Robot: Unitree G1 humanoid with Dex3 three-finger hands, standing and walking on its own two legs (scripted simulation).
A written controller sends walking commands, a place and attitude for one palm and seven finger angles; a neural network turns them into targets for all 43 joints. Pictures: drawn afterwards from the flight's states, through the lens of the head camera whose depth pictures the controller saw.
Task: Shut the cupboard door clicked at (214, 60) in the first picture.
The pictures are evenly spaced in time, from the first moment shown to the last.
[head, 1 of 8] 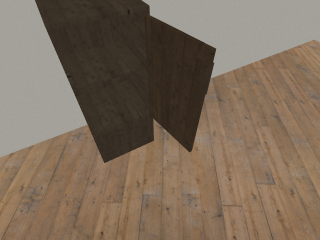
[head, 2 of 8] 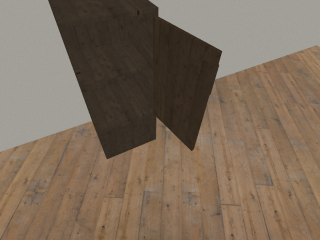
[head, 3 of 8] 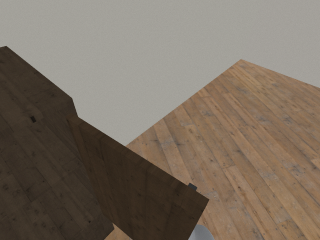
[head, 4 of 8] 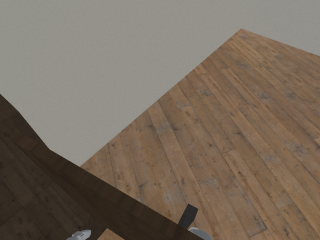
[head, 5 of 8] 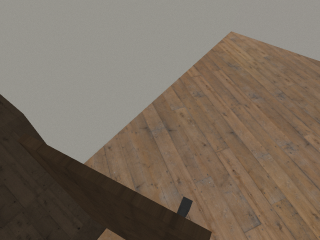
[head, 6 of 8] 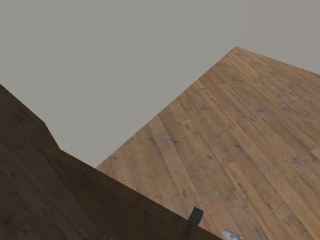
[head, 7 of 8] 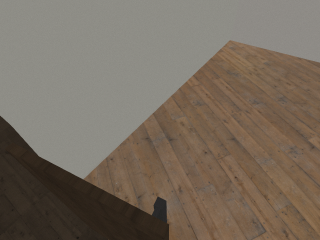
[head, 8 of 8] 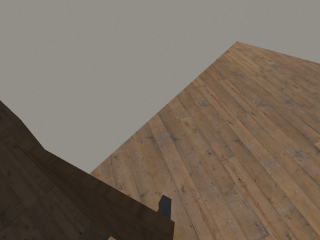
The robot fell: no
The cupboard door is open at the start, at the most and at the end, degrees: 100 102 100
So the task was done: no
